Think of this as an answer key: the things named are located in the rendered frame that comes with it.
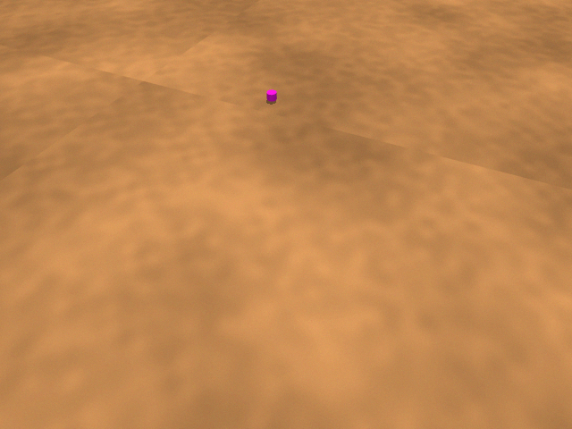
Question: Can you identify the tin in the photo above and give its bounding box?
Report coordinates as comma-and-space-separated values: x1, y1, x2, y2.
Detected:
266, 89, 277, 102

